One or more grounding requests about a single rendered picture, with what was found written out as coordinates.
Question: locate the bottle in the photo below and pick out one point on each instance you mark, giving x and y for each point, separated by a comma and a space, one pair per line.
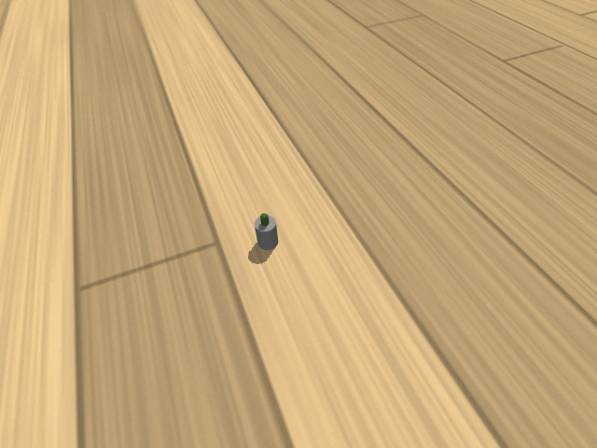
266, 232

